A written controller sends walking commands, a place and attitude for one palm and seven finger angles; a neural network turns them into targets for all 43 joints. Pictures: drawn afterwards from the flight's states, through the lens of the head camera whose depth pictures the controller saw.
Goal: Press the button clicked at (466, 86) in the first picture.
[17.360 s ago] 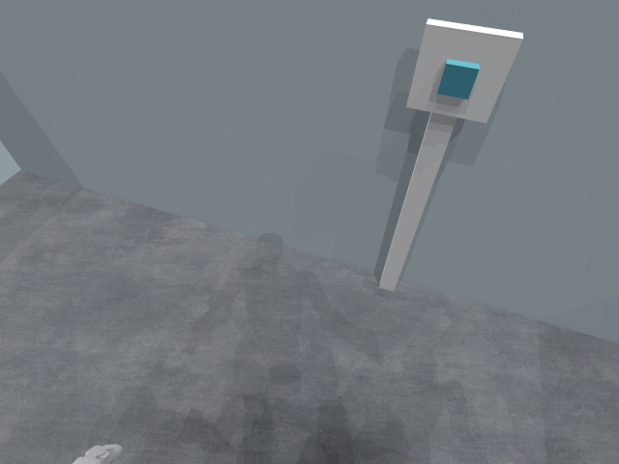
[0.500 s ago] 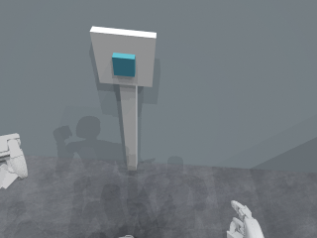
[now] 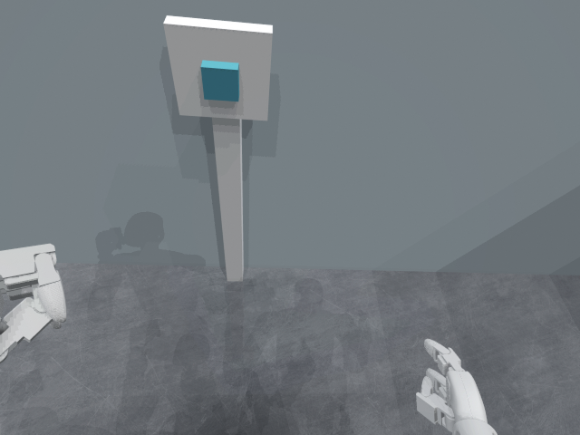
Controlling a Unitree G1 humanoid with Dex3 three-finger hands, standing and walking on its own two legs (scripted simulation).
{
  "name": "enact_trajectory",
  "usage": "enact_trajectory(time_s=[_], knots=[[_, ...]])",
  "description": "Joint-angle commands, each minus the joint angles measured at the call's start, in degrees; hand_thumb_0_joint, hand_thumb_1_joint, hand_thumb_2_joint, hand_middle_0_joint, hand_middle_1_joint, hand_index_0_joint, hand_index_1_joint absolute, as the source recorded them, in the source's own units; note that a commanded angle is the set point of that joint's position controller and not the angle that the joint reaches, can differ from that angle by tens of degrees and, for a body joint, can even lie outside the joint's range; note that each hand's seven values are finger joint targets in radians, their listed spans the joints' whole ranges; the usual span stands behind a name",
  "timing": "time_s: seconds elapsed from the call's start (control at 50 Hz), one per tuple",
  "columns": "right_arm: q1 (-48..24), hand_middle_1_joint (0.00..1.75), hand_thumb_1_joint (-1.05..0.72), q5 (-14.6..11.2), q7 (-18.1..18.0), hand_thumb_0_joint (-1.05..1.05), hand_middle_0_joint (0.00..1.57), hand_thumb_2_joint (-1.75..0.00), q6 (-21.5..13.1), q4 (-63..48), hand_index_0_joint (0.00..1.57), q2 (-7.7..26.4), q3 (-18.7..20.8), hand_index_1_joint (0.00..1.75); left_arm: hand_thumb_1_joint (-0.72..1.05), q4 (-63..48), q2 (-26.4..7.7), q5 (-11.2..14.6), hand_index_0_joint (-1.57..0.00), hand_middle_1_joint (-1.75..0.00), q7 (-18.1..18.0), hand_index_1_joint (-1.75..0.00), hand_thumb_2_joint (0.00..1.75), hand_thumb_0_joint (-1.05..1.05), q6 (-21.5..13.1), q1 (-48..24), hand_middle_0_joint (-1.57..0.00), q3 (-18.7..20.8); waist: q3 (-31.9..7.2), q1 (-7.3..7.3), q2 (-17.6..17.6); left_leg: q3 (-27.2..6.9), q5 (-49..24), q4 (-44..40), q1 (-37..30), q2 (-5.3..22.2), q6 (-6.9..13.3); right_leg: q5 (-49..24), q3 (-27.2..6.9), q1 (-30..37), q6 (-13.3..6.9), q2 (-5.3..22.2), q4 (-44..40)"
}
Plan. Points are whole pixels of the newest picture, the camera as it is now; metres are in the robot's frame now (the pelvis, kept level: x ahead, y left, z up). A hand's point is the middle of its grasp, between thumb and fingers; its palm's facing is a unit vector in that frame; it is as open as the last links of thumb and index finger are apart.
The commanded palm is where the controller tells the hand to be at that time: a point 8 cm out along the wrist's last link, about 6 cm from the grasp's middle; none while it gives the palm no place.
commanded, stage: stop stepping back and stand still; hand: left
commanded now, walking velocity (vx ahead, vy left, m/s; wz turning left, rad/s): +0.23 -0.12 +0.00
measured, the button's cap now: (221, 80) +0.68 +0.18 +0.10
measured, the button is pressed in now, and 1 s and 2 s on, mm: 0 0 0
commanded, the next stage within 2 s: let the arm hang, fingers relaxed in 0.72 s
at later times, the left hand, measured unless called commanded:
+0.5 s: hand out of the picture +0.08 +0.25 +0.16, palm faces +0.42 -0.83 -0.37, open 3.1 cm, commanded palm +0.01 +0.28 +0.17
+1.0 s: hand out of the picture +0.03 +0.25 -0.10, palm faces +0.19 -0.93 -0.31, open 3.0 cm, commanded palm none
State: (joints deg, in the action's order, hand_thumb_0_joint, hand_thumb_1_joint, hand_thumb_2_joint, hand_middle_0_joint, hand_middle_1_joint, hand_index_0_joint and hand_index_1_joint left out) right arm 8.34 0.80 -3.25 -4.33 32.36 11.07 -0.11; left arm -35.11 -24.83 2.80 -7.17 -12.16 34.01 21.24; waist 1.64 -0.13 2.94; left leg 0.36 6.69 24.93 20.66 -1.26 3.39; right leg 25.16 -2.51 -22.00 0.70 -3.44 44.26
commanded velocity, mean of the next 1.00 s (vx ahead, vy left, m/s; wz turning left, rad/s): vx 0.14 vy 0.00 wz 0.00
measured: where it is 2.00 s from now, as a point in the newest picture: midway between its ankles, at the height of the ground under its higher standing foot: outside the picture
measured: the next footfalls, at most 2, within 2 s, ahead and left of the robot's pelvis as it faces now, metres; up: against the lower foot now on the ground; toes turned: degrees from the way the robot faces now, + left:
right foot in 0.18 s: -0.05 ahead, -0.10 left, +0.00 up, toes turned +6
left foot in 0.38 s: -0.06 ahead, +0.12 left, +0.00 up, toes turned +6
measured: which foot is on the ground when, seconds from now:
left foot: down 0.00-0.18, up 0.20-0.36, down 0.38-1.00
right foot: up 0.00-0.16, down 0.18-1.00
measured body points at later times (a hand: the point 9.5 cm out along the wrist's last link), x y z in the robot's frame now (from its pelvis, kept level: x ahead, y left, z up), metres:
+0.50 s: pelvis -0.11 +0.00 -0.01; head -0.14 +0.02 +0.44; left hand +0.05 +0.29 +0.18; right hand +0.03 -0.25 -0.08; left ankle -0.08 +0.11 -0.74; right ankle -0.10 -0.10 -0.71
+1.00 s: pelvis -0.13 +0.01 -0.02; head -0.14 +0.01 +0.43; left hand +0.01 +0.29 -0.08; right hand +0.03 -0.22 -0.13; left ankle -0.10 +0.12 -0.74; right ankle -0.09 -0.10 -0.74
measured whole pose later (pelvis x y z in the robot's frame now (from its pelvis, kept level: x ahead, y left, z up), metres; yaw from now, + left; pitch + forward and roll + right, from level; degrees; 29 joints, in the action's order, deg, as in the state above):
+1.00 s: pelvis -0.13 +0.01 -0.02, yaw +7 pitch -1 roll +1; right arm 11.3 1.8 -0.3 -1.5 45.3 13.5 -0.1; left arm 26.7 -14.1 -2.0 -1.6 2.5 14.9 5.5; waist -0.8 -1.3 0.9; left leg 0.6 15.4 36.7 20.1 -2.6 1.6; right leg 16.0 -0.6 -19.5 -0.1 1.3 38.5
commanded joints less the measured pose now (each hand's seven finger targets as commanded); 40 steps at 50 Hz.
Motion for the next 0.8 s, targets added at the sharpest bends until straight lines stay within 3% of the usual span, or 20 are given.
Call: enact_trajectory(time_s=[0.0, 0.06, 0.12, 0.14, 0.18, 0.22, 0.32, 0.34, 0.36, 0.38, 0.42, 0.46, 0.52, 0.54, 0.58, 0.6, 0.64, 0.72, 0.76, 0.78], knots=[[-0.35, 0.30, -0.90, -0.31, 0.73, 0.00, 0.20, -0.90, -5.32, -7.82, 0.20, 8.10, 3.41, 0.30, 0.90, -16.88, -6.84, 0.66, -1.30, -1.50, -1.36, -1.50, 0.90, 0.00, -3.33, 7.72, -1.30, 6.38, -13.81, 0.49, -12.13, -12.25, -11.96, -10.01, -11.81, 15.65, 3.80, 2.67, 1.75, 1.99, 0.54, 0.90, 4.12], [-1.95, 0.30, -0.90, -0.08, -0.26, 0.00, 0.20, -0.90, -5.08, -8.64, 0.20, 7.53, 2.20, 0.30, 0.90, -14.78, -7.16, 0.81, -1.30, -1.50, -2.51, -1.50, 0.90, 0.00, -1.71, 8.12, -1.30, 7.54, -8.35, 0.06, -17.37, -11.22, 25.67, -20.30, 0.75, 11.96, 0.61, 4.18, 6.65, 12.78, -0.65, -0.25, -8.43], [-2.22, 0.30, -0.90, 0.08, -1.30, 0.00, 0.20, -0.90, -3.86, -8.27, 0.20, 7.44, 2.23, 0.30, 0.90, -11.32, -7.71, 0.31, -1.30, -1.50, -2.38, -1.50, 0.90, 0.00, -0.22, 7.42, -1.30, 7.02, -5.82, -0.13, -12.58, -3.54, 25.22, -14.01, 3.47, 4.03, -5.80, 1.39, 8.15, 19.61, -2.78, 0.15, -27.22], [-1.68, 0.30, -0.90, -0.08, -1.39, 0.00, 0.20, -0.90, -3.29, -7.33, 0.20, 7.10, 2.33, 0.30, 0.90, -11.14, -7.92, 0.44, -1.30, -1.50, -2.04, -1.50, 0.90, 0.00, -0.54, 6.27, -1.30, 6.35, -6.38, -0.64, -3.45, 0.57, 16.98, 1.30, -4.53, 0.94, -5.22, 0.93, 1.42, 9.62, -5.37, 7.83, -33.62], [-2.66, 0.30, -0.90, 0.22, -1.78, 0.00, 0.20, -0.90, -2.74, -5.47, 0.20, 7.24, 2.53, 0.30, 0.90, -12.84, -9.51, 1.37, -1.30, -1.50, -2.32, -1.50, 0.90, 0.00, -0.16, -0.93, -1.30, 7.44, -6.66, 0.13, 9.11, -2.36, 11.31, 26.72, -6.69, -0.02, -5.00, 15.04, -13.11, -7.38, -11.83, 21.79, -39.09], [-1.02, 0.30, -0.90, -0.39, -2.04, 0.00, 0.20, -0.90, -2.88, -4.16, 0.20, 7.82, 2.63, 0.30, 0.90, -9.20, -6.34, 0.74, -1.30, -1.50, -2.23, -1.50, 0.90, 0.00, 0.73, -4.71, -1.30, 4.61, -3.64, -1.68, 9.24, -2.88, 11.81, 33.18, 1.02, 1.51, -4.49, 17.91, -10.62, -7.51, -10.52, 20.83, -36.66], [-2.21, 0.30, -0.90, -0.17, -3.58, 0.00, 0.20, -0.90, -5.19, -4.05, 0.20, 7.74, 1.73, 0.30, 0.90, -6.65, -4.21, -1.86, -1.30, -1.50, -3.01, -1.50, 0.90, 0.00, -0.68, -8.16, -1.30, 1.36, 1.47, -1.25, -1.44, 1.86, 16.32, 1.70, -6.75, 3.60, -0.96, 13.17, -2.35, -4.19, -6.73, 14.85, -26.68], [-1.20, 0.30, -0.90, -0.09, -3.62, 0.00, 0.20, -0.90, -5.86, -4.55, 0.20, 8.66, 1.70, 0.30, 0.90, -8.58, -4.78, -1.99, -1.30, -1.50, -3.17, -1.50, 0.90, 0.00, -1.50, -8.87, -1.30, 2.07, 1.09, -1.14, -9.52, -3.01, 19.93, -5.77, -7.44, 5.58, 0.45, 8.28, -0.58, -2.40, -5.07, 10.67, -17.98], [-0.14, 0.30, -0.90, -0.11, -3.38, 0.00, 0.20, -0.90, -6.40, -5.70, 0.20, 9.35, 1.93, 0.30, 0.90, -11.41, -5.16, -2.00, -1.30, -1.50, -3.41, -1.50, 0.90, 0.00, -2.56, -8.21, -1.30, 2.81, -0.46, -1.03, -18.57, -15.70, 19.88, -9.40, -10.52, 12.87, 3.80, 2.01, 3.34, -5.13, -2.60, 5.07, -6.92], [0.36, 0.30, -0.90, -0.34, -2.74, 0.00, 0.20, -0.90, -6.67, -5.86, 0.20, 8.55, 1.81, 0.30, 0.90, -13.35, -6.13, -2.07, -1.30, -1.50, -3.44, -1.50, 0.90, 0.00, -3.33, -7.46, -1.30, 3.90, -2.88, -1.13, -20.79, -23.71, 21.26, -12.50, -10.20, 17.69, 6.04, 2.69, 6.23, -6.07, -0.82, 2.53, 0.71], [0.28, 0.30, -0.90, 0.23, -1.98, 0.00, 0.20, -0.90, -7.55, -5.07, 0.20, 6.67, 1.63, 0.30, 0.90, -14.73, -8.27, -2.30, -1.30, -1.50, -3.08, -1.50, 0.90, 0.00, -3.60, -5.90, -1.30, 6.44, -1.84, -1.23, -17.82, -27.82, 26.92, -16.17, -4.92, 19.07, 7.87, 3.87, 2.44, -6.26, -1.13, 3.99, 10.40], [-0.18, 0.30, -0.90, -0.18, -1.14, 0.00, 0.20, -0.90, -8.02, -4.74, 0.20, 6.91, 1.46, 0.30, 0.90, -11.18, -5.99, -1.96, -1.30, -1.50, -2.85, -1.50, 0.90, 0.00, -3.00, 0.42, -1.30, 5.49, -1.28, -0.21, -11.26, -18.50, 20.42, -13.32, -0.99, 16.93, 6.75, 1.64, 3.82, -0.02, -0.90, 4.83, 2.33], [-0.83, 0.30, -0.90, -0.21, -1.09, 0.00, 0.20, -0.90, -6.43, -5.68, 0.20, 7.78, 1.79, 0.30, 0.90, -7.15, -4.78, -2.17, -1.30, -1.50, -2.58, -1.50, 0.90, 0.00, -2.30, 2.26, -1.30, 4.73, -0.91, 0.30, -13.35, -7.19, 29.93, -8.44, 12.35, 10.66, 1.83, -1.08, 8.18, 18.24, -1.76, 3.01, -13.61], [-1.03, 0.30, -0.90, -0.18, -1.19, 0.00, 0.20, -0.90, -5.57, -6.00, 0.20, 7.67, 2.19, 0.30, 0.90, -5.94, -5.08, -2.35, -1.30, -1.50, -2.33, -1.50, 0.90, 0.00, -2.36, 1.99, -1.30, 4.73, -0.12, 0.43, -7.70, -4.08, 29.12, 0.00, 15.89, 7.10, 0.25, 1.96, 2.91, 20.04, -3.36, 5.06, -19.97], [-0.40, 0.30, -0.90, 0.03, -1.30, 0.00, 0.20, -0.90, -3.94, -5.82, 0.20, 7.72, 3.30, 0.30, 0.90, -5.59, -7.79, -1.17, -1.30, -1.50, -2.00, -1.50, 0.90, 0.00, -2.47, -2.56, -1.30, 7.20, -1.17, -0.12, 11.02, 1.53, 20.11, 31.01, 15.08, 0.48, -2.30, 15.01, -25.00, 9.39, -11.72, 23.38, -35.62], [-0.01, 0.30, -0.90, -0.03, -1.06, 0.00, 0.20, -0.90, -4.51, -5.06, 0.20, 7.55, 3.10, 0.30, 0.90, -7.63, -7.89, -1.44, -1.30, -1.50, -2.22, -1.50, 0.90, 0.00, -3.40, -6.18, -1.30, 7.22, -2.85, -0.68, 8.84, -1.04, 17.00, 37.97, 13.99, 1.50, -2.49, 14.00, -25.92, 7.70, -12.21, 23.98, -36.44], [1.30, 0.30, -0.90, 0.16, -1.21, 0.00, 0.20, -0.90, -4.43, -3.75, 0.20, 6.45, 2.31, 0.30, 0.90, -3.40, -5.56, -1.45, -1.30, -1.50, -2.10, -1.50, 0.90, 0.00, -3.23, -4.06, -1.30, 5.77, -1.45, -1.69, 3.54, -1.28, 15.83, 35.31, 8.07, 3.75, -2.62, 19.36, -18.18, -1.37, -10.73, 21.92, -36.51], [-1.82, 0.30, -0.90, 0.24, -2.45, 0.00, 0.20, -0.90, -5.28, -4.44, 0.20, 6.14, 1.63, 0.30, 0.90, -6.98, -5.09, -2.17, -1.30, -1.50, -2.52, -1.50, 0.90, 0.00, -3.37, -3.93, -1.30, 4.05, -1.77, -0.50, 4.64, 2.56, 13.75, 11.34, -5.36, 3.62, -1.06, 10.37, -6.44, -3.51, -7.71, 17.51, -32.32], [-0.06, 0.30, -0.90, 0.59, -2.69, 0.00, 0.20, -0.90, -5.88, -4.33, 0.20, 6.50, 1.47, 0.30, 0.90, -8.76, -4.80, -2.37, -1.30, -1.50, -3.04, -1.50, 0.90, 0.00, -3.83, -3.18, -1.30, 4.14, -3.12, -0.63, -2.58, 2.62, 13.45, 0.01, -10.01, 2.85, -0.44, 8.00, -3.95, -0.44, -5.40, 13.90, -26.96], [-0.10, 0.30, -0.90, 0.72, -2.69, 0.00, 0.20, -0.90, -6.24, -5.14, 0.20, 7.44, 1.87, 0.30, 0.90, -10.54, -4.74, -2.22, -1.30, -1.50, -3.09, -1.50, 0.90, 0.00, -4.26, -3.27, -1.30, 4.02, -2.85, -0.22, -8.12, -3.05, 15.90, -4.85, -9.30, 6.59, 0.89, 3.98, -2.51, 1.06, -3.54, 10.61, -21.67]])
